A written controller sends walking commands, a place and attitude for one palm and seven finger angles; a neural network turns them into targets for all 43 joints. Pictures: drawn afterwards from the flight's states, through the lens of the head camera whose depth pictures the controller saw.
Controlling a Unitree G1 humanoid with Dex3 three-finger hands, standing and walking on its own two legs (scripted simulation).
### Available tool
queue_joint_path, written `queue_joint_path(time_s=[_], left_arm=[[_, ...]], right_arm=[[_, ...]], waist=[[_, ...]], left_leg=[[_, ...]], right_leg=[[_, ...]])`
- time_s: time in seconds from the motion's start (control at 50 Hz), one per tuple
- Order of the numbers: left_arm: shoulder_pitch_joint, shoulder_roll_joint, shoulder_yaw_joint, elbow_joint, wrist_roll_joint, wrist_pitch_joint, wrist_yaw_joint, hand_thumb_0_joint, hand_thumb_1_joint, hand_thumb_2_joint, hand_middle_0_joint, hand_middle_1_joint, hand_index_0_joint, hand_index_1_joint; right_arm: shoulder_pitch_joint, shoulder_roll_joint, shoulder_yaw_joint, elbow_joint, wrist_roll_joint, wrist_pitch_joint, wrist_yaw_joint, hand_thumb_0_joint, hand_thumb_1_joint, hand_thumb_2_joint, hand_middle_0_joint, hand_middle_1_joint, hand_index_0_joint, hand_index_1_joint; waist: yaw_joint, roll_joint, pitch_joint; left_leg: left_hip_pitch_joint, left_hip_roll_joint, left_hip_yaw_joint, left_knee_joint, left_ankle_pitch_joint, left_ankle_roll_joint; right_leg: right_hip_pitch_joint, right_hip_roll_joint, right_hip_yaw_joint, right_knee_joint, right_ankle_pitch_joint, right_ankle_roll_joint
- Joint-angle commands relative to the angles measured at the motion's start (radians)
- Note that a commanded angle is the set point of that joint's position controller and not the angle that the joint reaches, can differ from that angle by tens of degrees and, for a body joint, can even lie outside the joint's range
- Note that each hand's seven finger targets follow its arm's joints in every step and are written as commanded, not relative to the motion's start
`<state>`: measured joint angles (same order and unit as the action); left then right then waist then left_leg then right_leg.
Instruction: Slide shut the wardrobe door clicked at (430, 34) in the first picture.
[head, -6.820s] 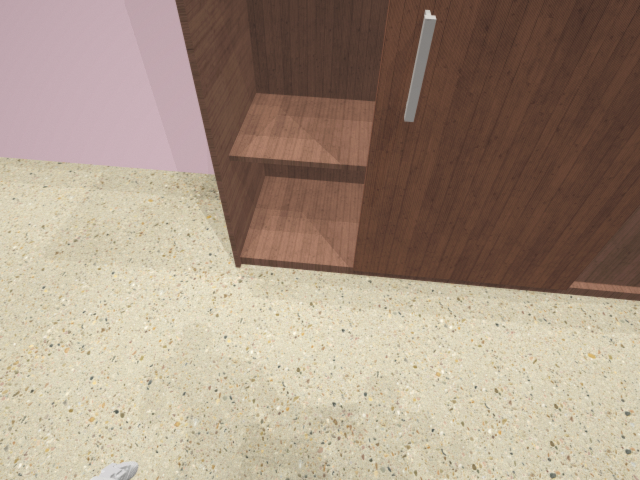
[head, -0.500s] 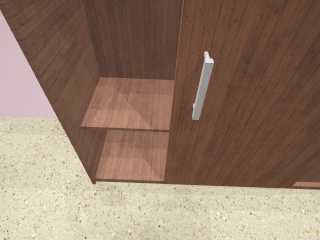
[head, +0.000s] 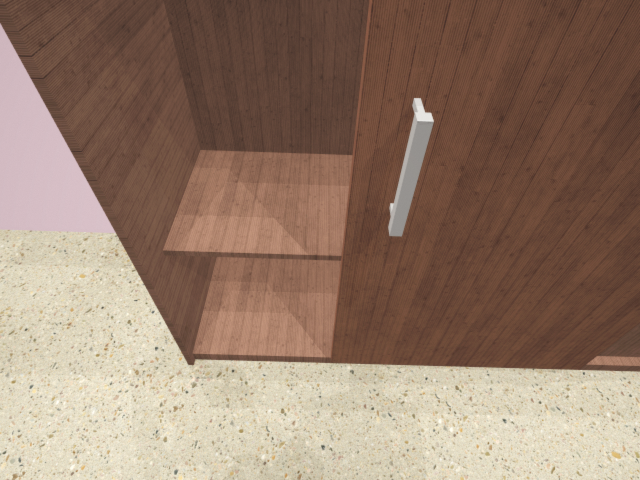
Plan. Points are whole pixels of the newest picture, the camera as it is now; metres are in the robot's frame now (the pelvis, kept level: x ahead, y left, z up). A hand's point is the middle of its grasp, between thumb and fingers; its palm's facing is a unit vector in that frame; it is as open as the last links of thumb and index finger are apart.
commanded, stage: shuffle to correct the standing spot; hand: right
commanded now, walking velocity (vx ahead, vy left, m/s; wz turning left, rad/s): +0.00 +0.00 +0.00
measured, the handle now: (405, 173) +0.55 -0.10 +0.08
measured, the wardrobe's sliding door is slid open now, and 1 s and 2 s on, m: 0.45 0.45 0.45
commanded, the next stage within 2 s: come to a stop and stand still in 0.32 s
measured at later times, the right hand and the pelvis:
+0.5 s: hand out of the picture +0.02 -0.16 -0.19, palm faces +0.03 +0.99 -0.13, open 7.4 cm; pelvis +0.07 -0.01 -0.01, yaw +1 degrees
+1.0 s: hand out of the picture +0.14 -0.21 -0.20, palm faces +0.10 +0.98 -0.18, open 7.3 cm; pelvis +0.09 -0.03 -0.02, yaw -2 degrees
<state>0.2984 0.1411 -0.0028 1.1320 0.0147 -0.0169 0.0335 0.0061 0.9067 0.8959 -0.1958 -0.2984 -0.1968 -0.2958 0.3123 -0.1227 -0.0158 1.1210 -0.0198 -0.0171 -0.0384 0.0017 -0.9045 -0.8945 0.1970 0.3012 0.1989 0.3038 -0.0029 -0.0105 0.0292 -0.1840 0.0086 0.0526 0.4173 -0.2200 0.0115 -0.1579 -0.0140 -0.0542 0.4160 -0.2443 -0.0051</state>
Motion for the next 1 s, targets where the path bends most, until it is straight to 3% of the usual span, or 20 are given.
queue_joint_path(time_s=[0.0,0.06,0.2,0.32,0.36,0.4,0.42,0.46,0.52,0.58,0.6,0.62,0.64,0.72,0.84,0.9,0.92,0.94,0.96,0.98], left_arm=[[0.057,0.110,0.021,-0.026,-0.002,-0.009,0.007,0.000,0.900,0.900,-0.200,-0.300,-0.200,-0.300],[0.061,0.095,0.015,-0.018,0.000,-0.006,0.006,0.000,0.900,0.900,-0.200,-0.300,-0.200,-0.300],[0.085,0.070,0.020,-0.026,0.012,0.008,-0.001,0.000,0.900,0.900,-0.200,-0.300,-0.200,-0.300],[0.126,0.049,0.017,-0.036,0.008,-0.015,0.003,0.000,0.900,0.900,-0.200,-0.300,-0.200,-0.300],[0.197,0.081,0.025,-0.006,0.005,-0.025,0.010,0.000,0.900,0.900,-0.200,-0.300,-0.200,-0.300],[0.328,0.135,0.042,0.039,0.014,-0.036,0.028,0.000,0.900,0.900,-0.200,-0.300,-0.200,-0.300],[0.362,0.130,0.035,0.055,0.018,-0.039,0.036,0.000,0.900,0.900,-0.200,-0.300,-0.200,-0.300],[0.322,0.098,0.022,0.047,0.015,-0.038,0.048,0.000,0.900,0.900,-0.200,-0.300,-0.200,-0.300],[0.195,0.115,0.023,0.004,0.012,-0.029,0.052,0.000,0.900,0.900,-0.200,-0.300,-0.200,-0.300],[0.163,0.143,0.045,-0.016,-0.009,-0.022,0.046,0.000,0.900,0.900,-0.200,-0.300,-0.200,-0.300],[0.193,0.106,0.049,-0.022,-0.015,-0.016,0.041,0.000,0.900,0.900,-0.200,-0.300,-0.200,-0.300],[0.222,0.064,0.049,-0.018,-0.019,-0.010,0.033,0.000,0.900,0.900,-0.200,-0.300,-0.200,-0.300],[0.219,0.043,0.055,-0.022,-0.023,-0.001,0.034,0.000,0.900,0.900,-0.200,-0.300,-0.200,-0.300],[0.103,0.010,0.052,-0.046,-0.013,0.037,0.026,0.000,0.900,0.900,-0.200,-0.300,-0.200,-0.300],[0.090,0.033,0.059,-0.079,-0.004,0.046,0.003,0.000,0.900,0.900,-0.200,-0.300,-0.200,-0.300],[0.132,0.047,0.063,-0.079,-0.003,0.032,-0.001,0.000,0.900,0.900,-0.200,-0.300,-0.200,-0.300],[0.132,0.094,0.068,-0.088,0.000,0.021,0.000,0.000,0.900,0.900,-0.200,-0.300,-0.200,-0.300],[0.087,0.173,0.078,-0.120,0.010,0.011,0.002,0.000,0.900,0.900,-0.200,-0.300,-0.200,-0.300],[-0.003,0.182,0.075,-0.149,0.016,0.015,0.006,0.000,0.900,0.900,-0.200,-0.300,-0.200,-0.300],[-0.071,0.165,0.064,-0.162,0.018,0.007,0.010,0.000,0.900,0.900,-0.200,-0.300,-0.200,-0.300]], right_arm=[[0.062,-0.123,-0.017,-0.027,0.004,-0.015,-0.002,0.000,-0.900,-0.900,0.200,0.300,0.200,0.300],[0.065,-0.106,-0.012,-0.019,0.003,-0.012,-0.001,0.000,-0.900,-0.900,0.200,0.300,0.200,0.300],[0.108,-0.118,-0.033,-0.022,-0.005,0.007,0.012,0.000,-0.900,-0.900,0.200,0.300,0.200,0.300],[0.136,-0.110,-0.046,-0.025,0.000,-0.003,0.018,0.000,-0.900,-0.900,0.200,0.300,0.200,0.300],[0.101,-0.076,-0.039,-0.034,-0.001,-0.005,0.023,0.000,-0.900,-0.900,0.200,0.300,0.200,0.300],[0.020,-0.038,-0.028,-0.071,-0.011,-0.013,0.024,0.000,-0.900,-0.900,0.200,0.300,0.200,0.300],[-0.016,-0.046,-0.030,-0.086,-0.014,-0.013,0.022,0.000,-0.900,-0.900,0.200,0.300,0.200,0.300],[-0.034,-0.045,-0.036,-0.090,-0.009,-0.008,0.025,0.000,-0.900,-0.900,0.200,0.300,0.200,0.300],[-0.006,-0.020,-0.035,-0.088,0.004,0.008,0.023,0.000,-0.900,-0.900,0.200,0.300,0.200,0.300],[0.137,-0.093,-0.054,-0.063,0.001,-0.001,0.017,0.000,-0.900,-0.900,0.200,0.300,0.200,0.300],[0.161,-0.144,-0.063,-0.053,-0.001,-0.006,0.006,0.000,-0.900,-0.900,0.200,0.300,0.200,0.300],[0.177,-0.183,-0.069,-0.042,-0.001,-0.010,-0.003,0.000,-0.900,-0.900,0.200,0.300,0.200,0.300],[0.180,-0.208,-0.068,-0.037,0.002,-0.012,-0.005,0.000,-0.900,-0.900,0.200,0.300,0.200,0.300],[0.009,-0.165,-0.059,-0.087,-0.010,0.011,-0.021,0.000,-0.900,-0.900,0.200,0.300,0.200,0.300],[-0.060,-0.207,-0.078,-0.131,-0.015,0.030,-0.016,0.000,-0.900,-0.900,0.200,0.300,0.200,0.300],[-0.095,-0.191,-0.078,-0.141,-0.008,0.038,-0.010,0.000,-0.900,-0.900,0.200,0.300,0.200,0.300],[-0.085,-0.153,-0.068,-0.151,-0.002,0.045,-0.005,0.000,-0.900,-0.900,0.200,0.300,0.200,0.300],[-0.072,-0.089,-0.055,-0.166,0.005,0.054,-0.002,0.000,-0.900,-0.900,0.200,0.300,0.200,0.300],[-0.083,-0.104,-0.052,-0.162,0.002,0.061,-0.005,0.000,-0.900,-0.900,0.200,0.300,0.200,0.300],[-0.075,-0.109,-0.056,-0.151,-0.005,0.065,-0.004,0.000,-0.900,-0.900,0.200,0.300,0.200,0.300]], waist=[[0.000,0.010,0.042],[0.001,0.014,0.036],[-0.009,0.086,0.139],[0.008,0.046,0.138],[0.037,-0.087,0.119],[0.085,-0.237,0.118],[0.093,-0.218,0.129],[0.068,-0.099,0.137],[0.015,-0.141,0.084],[-0.050,-0.061,-0.038],[-0.044,0.036,-0.081],[-0.039,0.152,-0.147],[-0.033,0.166,-0.183],[-0.017,0.151,-0.009],[-0.001,0.175,-0.069],[0.042,0.161,-0.069],[0.041,0.019,-0.064],[0.026,-0.261,-0.015],[0.012,-0.224,0.035],[-0.009,-0.174,0.068]], left_leg=[[-0.003,0.101,-0.108,-0.086,0.089,0.023],[0.000,0.097,-0.104,-0.095,0.037,0.019],[-0.071,0.119,-0.192,-0.142,-0.390,0.053],[-0.069,0.133,-0.190,-0.085,-0.270,0.098],[-0.153,0.045,-0.059,0.089,-0.128,0.058],[-0.414,-0.026,0.046,0.403,-0.243,0.017],[-0.498,0.002,0.003,0.510,-0.330,0.019],[-0.469,0.047,-0.025,0.499,-0.312,0.020],[-0.248,0.042,-0.001,0.281,-0.152,0.008],[0.033,0.028,0.018,0.009,0.256,0.008],[0.160,0.126,-0.079,0.069,0.613,0.046],[0.252,0.290,-0.215,0.109,0.974,0.136],[0.240,0.406,-0.249,0.070,1.115,0.224],[0.038,0.350,-0.178,0.007,0.900,0.228],[-0.001,0.298,-0.141,-0.004,0.574,0.186],[-0.112,0.237,-0.119,0.065,0.293,0.106],[-0.174,0.149,-0.070,0.157,0.103,0.050],[-0.234,0.028,0.012,0.287,-0.226,-0.024],[-0.161,0.016,-0.056,0.434,-0.318,-0.027],[-0.146,0.025,-0.101,0.506,-0.275,-0.024]], right_leg=[[-0.043,-0.089,0.094,-0.081,0.116,-0.018],[-0.039,-0.091,0.094,-0.086,0.072,-0.016],[-0.169,-0.040,0.057,-0.011,-0.224,-0.026],[-0.148,-0.038,0.032,0.064,-0.123,-0.032],[-0.028,-0.123,0.148,-0.039,-0.047,-0.072],[0.200,-0.310,0.392,-0.135,0.340,-0.195],[0.263,-0.350,0.399,-0.110,0.622,-0.238],[0.235,-0.333,0.282,-0.051,0.911,-0.224],[0.115,-0.234,0.130,-0.015,0.946,-0.134],[0.058,-0.163,0.087,0.128,0.744,-0.053],[-0.056,-0.105,0.062,0.214,0.493,-0.015],[-0.156,-0.016,0.016,0.338,0.083,0.014],[-0.163,0.018,0.028,0.488,-0.323,0.020],[-0.222,-0.027,0.072,0.587,-0.363,0.020],[-0.155,-0.012,0.017,0.376,-0.204,0.042],[0.027,-0.014,-0.003,0.063,0.029,0.037],[0.074,-0.090,0.086,-0.036,0.109,0.013],[-0.024,-0.296,0.331,-0.161,0.263,-0.060],[-0.195,-0.347,0.363,-0.210,0.169,-0.140],[-0.264,-0.319,0.330,-0.239,0.067,-0.160]])
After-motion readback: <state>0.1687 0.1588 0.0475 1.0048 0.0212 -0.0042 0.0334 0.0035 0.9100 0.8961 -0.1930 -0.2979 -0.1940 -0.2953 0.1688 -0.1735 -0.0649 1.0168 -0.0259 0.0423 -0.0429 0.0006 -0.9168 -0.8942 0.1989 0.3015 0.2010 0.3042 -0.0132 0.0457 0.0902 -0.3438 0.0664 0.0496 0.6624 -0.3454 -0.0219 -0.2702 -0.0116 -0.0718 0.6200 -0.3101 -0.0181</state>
